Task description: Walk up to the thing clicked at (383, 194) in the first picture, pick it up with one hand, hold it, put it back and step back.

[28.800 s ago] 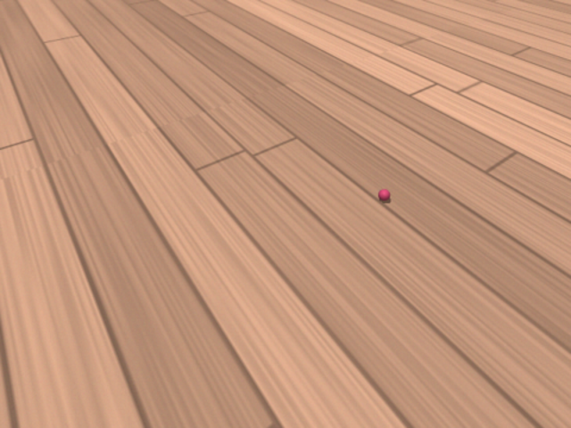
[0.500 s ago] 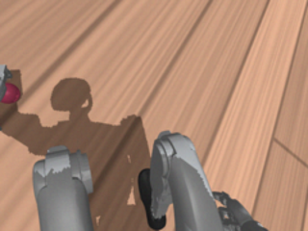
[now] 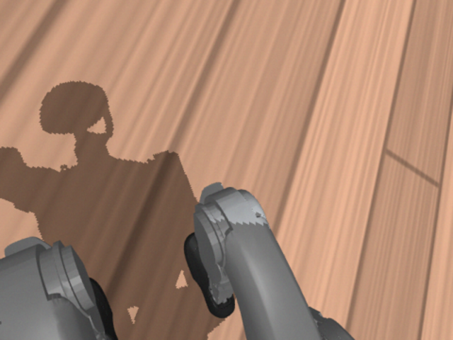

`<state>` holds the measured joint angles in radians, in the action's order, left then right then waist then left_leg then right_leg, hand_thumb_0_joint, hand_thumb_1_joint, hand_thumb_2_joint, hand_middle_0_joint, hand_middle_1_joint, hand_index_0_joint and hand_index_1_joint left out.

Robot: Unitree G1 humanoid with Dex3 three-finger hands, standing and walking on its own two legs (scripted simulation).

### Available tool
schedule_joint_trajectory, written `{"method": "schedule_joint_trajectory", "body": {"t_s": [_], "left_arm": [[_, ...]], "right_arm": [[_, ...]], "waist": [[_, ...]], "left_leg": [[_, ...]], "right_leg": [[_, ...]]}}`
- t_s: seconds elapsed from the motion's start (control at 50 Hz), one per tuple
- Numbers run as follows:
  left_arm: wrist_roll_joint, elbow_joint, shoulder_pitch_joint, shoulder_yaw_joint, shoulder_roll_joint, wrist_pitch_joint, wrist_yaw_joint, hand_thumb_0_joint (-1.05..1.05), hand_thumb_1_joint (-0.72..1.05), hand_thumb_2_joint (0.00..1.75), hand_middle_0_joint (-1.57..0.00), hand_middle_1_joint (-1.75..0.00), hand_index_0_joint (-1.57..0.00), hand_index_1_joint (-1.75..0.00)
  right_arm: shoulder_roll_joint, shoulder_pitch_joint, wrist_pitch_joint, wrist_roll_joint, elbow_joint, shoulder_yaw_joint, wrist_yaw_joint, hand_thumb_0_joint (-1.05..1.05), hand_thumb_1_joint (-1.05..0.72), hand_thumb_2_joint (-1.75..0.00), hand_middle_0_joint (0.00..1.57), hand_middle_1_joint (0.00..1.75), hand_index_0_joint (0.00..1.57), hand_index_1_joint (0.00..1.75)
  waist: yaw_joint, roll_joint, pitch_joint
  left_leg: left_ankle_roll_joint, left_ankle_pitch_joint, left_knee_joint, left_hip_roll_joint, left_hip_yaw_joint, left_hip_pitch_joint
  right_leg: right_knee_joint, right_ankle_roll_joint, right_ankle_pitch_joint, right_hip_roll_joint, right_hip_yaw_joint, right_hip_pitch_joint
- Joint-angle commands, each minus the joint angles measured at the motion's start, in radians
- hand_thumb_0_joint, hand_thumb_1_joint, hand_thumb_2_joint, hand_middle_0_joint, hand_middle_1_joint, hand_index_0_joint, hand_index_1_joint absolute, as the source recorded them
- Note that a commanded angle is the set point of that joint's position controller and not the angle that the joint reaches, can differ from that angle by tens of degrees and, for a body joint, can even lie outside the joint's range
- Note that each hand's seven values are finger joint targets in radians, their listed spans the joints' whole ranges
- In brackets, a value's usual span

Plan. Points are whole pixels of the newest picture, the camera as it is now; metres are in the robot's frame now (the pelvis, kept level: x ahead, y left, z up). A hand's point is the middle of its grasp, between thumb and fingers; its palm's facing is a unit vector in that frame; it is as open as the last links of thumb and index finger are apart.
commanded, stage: rest palm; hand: left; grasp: from above
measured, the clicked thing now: out of the picture +0.46 +0.35 -0.28
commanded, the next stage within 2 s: close in 0.84 s
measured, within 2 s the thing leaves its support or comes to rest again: neither
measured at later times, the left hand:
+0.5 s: hand out of the picture +0.44 +0.35 -0.24, palm faces -0.41 -0.11 -0.91, open 14.1 cm
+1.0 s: hand out of the picture +0.44 +0.34 -0.26, palm faces -0.46 -0.16 -0.88, open 13.9 cm
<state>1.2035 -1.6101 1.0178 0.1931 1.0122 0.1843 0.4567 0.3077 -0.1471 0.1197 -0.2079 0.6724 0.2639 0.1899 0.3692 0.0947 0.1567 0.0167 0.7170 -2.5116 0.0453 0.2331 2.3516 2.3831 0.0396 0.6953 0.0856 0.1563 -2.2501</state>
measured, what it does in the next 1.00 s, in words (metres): stands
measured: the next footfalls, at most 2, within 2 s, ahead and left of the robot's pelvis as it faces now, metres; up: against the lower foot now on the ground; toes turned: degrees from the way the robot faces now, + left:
none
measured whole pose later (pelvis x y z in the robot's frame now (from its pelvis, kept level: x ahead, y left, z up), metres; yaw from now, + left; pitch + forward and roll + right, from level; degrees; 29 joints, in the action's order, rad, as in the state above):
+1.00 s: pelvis -0.01 +0.01 +0.00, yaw -2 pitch +27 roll -14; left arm 1.25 -1.68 1.03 0.14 1.10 0.26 0.54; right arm 0.35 -0.10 0.18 -0.25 0.63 0.34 0.21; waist 0.38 0.17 0.21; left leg 0.01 0.71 -2.55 0.04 0.28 2.34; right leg 2.38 0.05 0.68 0.10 0.20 -2.21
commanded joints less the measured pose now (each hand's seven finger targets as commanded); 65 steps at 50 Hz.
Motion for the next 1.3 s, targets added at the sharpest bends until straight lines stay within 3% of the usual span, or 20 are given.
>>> {"method": "schedule_joint_trajectory", "body": {"t_s": [0.0,0.04,0.14,0.24,0.36,0.4,0.46,0.5,0.52,0.58,0.66,0.8,0.84,0.92,0.94,0.96,1.0,1.08,1.14,1.28], "left_arm": [[-0.008,0.12,0.206,-0.005,0.285,0.059,0.022,0.0,-0.54,0.97,-0.06,-1.0,-0.06,-0.99],[0.0,0.116,0.232,-0.04,0.254,0.086,0.031,0.0,-0.53,0.97,-0.06,-1.0,-0.06,-1.0],[0.053,0.094,0.246,-0.059,0.267,0.118,0.084,0.0,-0.53,0.98,-0.07,-1.0,-0.07,-1.0],[0.108,0.04,0.294,-0.088,0.236,0.102,0.153,0.0,-0.51,0.96,-0.06,-1.0,-0.07,-1.0],[0.124,-0.016,0.33,-0.117,0.204,0.048,0.207,0.0,-0.51,0.95,-0.07,-1.01,-0.08,-1.01],[0.115,0.003,0.358,-0.114,0.221,0.029,0.213,0.0,-0.52,0.97,-0.07,-1.02,-0.08,-1.01],[0.095,-0.024,0.344,-0.126,0.2,0.001,0.2,0.0,-0.5,0.93,-0.07,-1.04,-0.08,-1.02],[0.085,-0.003,0.359,-0.114,0.225,-0.008,0.186,0.0,-0.51,0.95,-0.07,-1.04,-0.08,-1.03],[0.075,-0.001,0.358,-0.084,0.264,-0.013,0.183,0.0,-0.51,0.94,-0.07,-1.04,-0.08,-1.03],[0.056,-0.019,0.314,-0.064,0.275,-0.02,0.163,0.0,-0.52,0.96,-0.07,-1.04,-0.07,-1.03],[0.035,-0.016,0.278,-0.053,0.292,-0.01,0.134,0.0,-0.51,0.94,-0.07,-1.05,-0.08,-1.03],[0.012,0.019,0.244,-0.035,0.337,0.045,0.107,0.0,-0.49,0.95,-0.07,-1.05,-0.08,-1.04],[0.02,0.022,0.234,-0.038,0.341,0.062,0.102,0.0,-0.49,0.95,-0.07,-1.04,-0.08,-1.03],[0.032,0.037,0.224,-0.036,0.356,0.09,0.121,0.0,-0.48,0.97,-0.08,-1.06,-0.09,-1.04],[0.032,0.077,0.257,-0.056,0.331,0.101,0.126,0.0,-0.42,0.9,-0.09,-1.05,-0.12,-1.02],[0.041,0.036,0.24,-0.048,0.341,0.1,0.135,0.0,-0.4,0.87,-0.1,-1.05,-0.13,-1.02],[0.054,0.043,0.252,-0.044,0.353,0.099,0.153,0.0,-0.38,0.87,-0.11,-1.05,-0.14,-1.01],[0.071,0.018,0.274,-0.075,0.322,0.085,0.183,0.0,-0.31,0.84,-0.16,-1.01,-0.19,-0.97],[0.069,-0.022,0.27,-0.101,0.293,0.065,0.189,0.0,-0.28,0.8,-0.17,-1.01,-0.21,-0.96],[0.042,-0.032,0.262,-0.094,0.302,0.027,0.181,0.0,-0.2,0.74,-0.25,-0.97,-0.29,-0.92]], "right_arm": [[0.303,-0.196,-0.005,-0.004,0.01,-0.093,-0.018,0.0,-0.89,-0.9,0.2,0.3,0.2,0.3],[0.31,-0.175,-0.002,-0.007,0.002,-0.083,-0.016,0.0,-0.89,-0.9,0.2,0.3,0.2,0.3],[0.319,-0.151,0.0,-0.017,0.009,-0.069,-0.018,0.0,-0.89,-0.9,0.2,0.3,0.2,0.3],[0.333,-0.126,0.018,-0.022,0.008,-0.07,-0.014,0.0,-0.89,-0.9,0.2,0.3,0.2,0.3],[0.341,-0.11,0.06,-0.027,0.014,-0.072,0.003,0.0,-0.9,-0.9,0.2,0.3,0.2,0.3],[0.342,-0.108,0.069,-0.029,0.011,-0.067,0.006,0.0,-0.9,-0.9,0.2,0.3,0.2,0.3],[0.348,-0.108,0.087,-0.028,0.006,-0.068,0.019,0.0,-0.9,-0.9,0.2,0.3,0.2,0.3],[0.354,-0.107,0.096,-0.024,-0.006,-0.068,0.02,0.0,-0.9,-0.91,0.2,0.3,0.2,0.3],[0.36,-0.116,0.096,-0.023,-0.007,-0.066,0.02,0.0,-0.9,-0.91,0.2,0.3,0.2,0.3],[0.359,-0.128,0.097,-0.022,-0.007,-0.06,0.021,0.0,-0.91,-0.91,0.2,0.3,0.2,0.3],[0.352,-0.136,0.088,-0.021,-0.018,-0.044,0.017,0.0,-0.9,-0.91,0.2,0.3,0.2,0.3],[0.36,-0.141,0.067,-0.025,-0.027,-0.026,0.012,0.0,-0.9,-0.9,0.2,0.3,0.2,0.3],[0.356,-0.143,0.065,-0.03,-0.031,-0.013,0.013,0.0,-0.9,-0.9,0.2,0.3,0.2,0.3],[0.363,-0.125,0.06,-0.031,-0.027,-0.023,0.005,0.0,-0.9,-0.9,0.2,0.3,0.2,0.3],[0.364,-0.123,0.062,-0.037,-0.033,-0.019,0.007,0.0,-0.89,-0.9,0.2,0.3,0.2,0.3],[0.365,-0.13,0.061,-0.041,-0.022,-0.017,0.007,0.0,-0.89,-0.9,0.2,0.3,0.2,0.3],[0.368,-0.124,0.065,-0.036,-0.021,-0.022,0.006,0.0,-0.89,-0.9,0.2,0.3,0.2,0.3],[0.367,-0.114,0.075,-0.043,-0.02,-0.018,0.006,0.0,-0.89,-0.9,0.2,0.3,0.2,0.3],[0.371,-0.105,0.086,-0.04,-0.019,-0.021,0.008,0.0,-0.89,-0.9,0.2,0.3,0.2,0.3],[0.378,-0.102,0.103,-0.035,-0.037,-0.025,0.01,0.0,-0.89,-0.9,0.2,0.3,0.2,0.3]], "waist": [[-0.01,-0.405,-0.747],[0.005,-0.431,-0.72],[0.003,-0.47,-0.665],[0.029,-0.493,-0.604],[0.043,-0.523,-0.584],[0.042,-0.554,-0.622],[0.054,-0.546,-0.596],[0.055,-0.55,-0.613],[0.044,-0.551,-0.629],[0.047,-0.524,-0.634],[0.044,-0.519,-0.65],[0.039,-0.478,-0.624],[0.046,-0.46,-0.606],[0.023,-0.492,-0.633],[0.038,-0.511,-0.638],[0.038,-0.507,-0.641],[0.036,-0.503,-0.626],[0.046,-0.485,-0.585],[0.053,-0.477,-0.548],[0.048,-0.472,-0.59]], "left_leg": [[-0.051,-0.306,0.186,0.007,-0.103,-0.455],[-0.044,-0.27,0.201,0.008,-0.092,-0.473],[-0.034,-0.209,0.225,0.009,-0.083,-0.501],[-0.02,-0.188,0.248,0.014,-0.063,-0.53],[-0.014,-0.203,0.24,0.016,-0.06,-0.538],[-0.013,-0.22,0.245,0.018,-0.062,-0.562],[-0.013,-0.208,0.241,0.02,-0.056,-0.547],[-0.013,-0.205,0.246,0.021,-0.052,-0.56],[-0.014,-0.213,0.247,0.021,-0.053,-0.56],[-0.019,-0.241,0.233,0.021,-0.057,-0.544],[-0.021,-0.29,0.223,0.022,-0.055,-0.537],[-0.031,-0.281,0.205,0.02,-0.065,-0.492],[-0.032,-0.275,0.192,0.021,-0.063,-0.486],[-0.026,-0.248,0.209,0.027,-0.055,-0.522],[-0.021,-0.262,0.214,0.026,-0.05,-0.533],[-0.024,-0.261,0.212,0.028,-0.049,-0.542],[-0.023,-0.24,0.207,0.029,-0.051,-0.524],[-0.026,-0.202,0.213,0.028,-0.057,-0.488],[-0.025,-0.19,0.216,0.026,-0.057,-0.473],[-0.024,-0.206,0.229,0.03,-0.048,-0.507]], "right_leg": [[-0.237,-0.046,-0.364,0.025,0.059,0.498],[-0.24,-0.052,-0.321,0.029,0.078,0.454],[-0.23,-0.061,-0.261,0.034,0.104,0.392],[-0.203,-0.066,-0.241,0.03,0.132,0.292],[-0.184,-0.062,-0.273,0.025,0.13,0.258],[-0.196,-0.062,-0.287,0.029,0.127,0.284],[-0.189,-0.061,-0.274,0.023,0.129,0.269],[-0.193,-0.062,-0.268,0.025,0.126,0.282],[-0.196,-0.062,-0.27,0.023,0.125,0.293],[-0.199,-0.06,-0.292,0.025,0.12,0.326],[-0.198,-0.059,-0.329,0.028,0.123,0.37],[-0.219,-0.054,-0.327,0.034,0.118,0.421],[-0.222,-0.053,-0.317,0.036,0.121,0.417],[-0.216,-0.057,-0.291,0.041,0.126,0.409],[-0.212,-0.056,-0.3,0.04,0.136,0.41],[-0.214,-0.055,-0.306,0.042,0.135,0.421],[-0.209,-0.056,-0.288,0.04,0.137,0.389],[-0.226,-0.055,-0.27,0.045,0.138,0.375],[-0.225,-0.054,-0.261,0.04,0.137,0.35],[-0.23,-0.053,-0.276,0.043,0.135,0.384]]}}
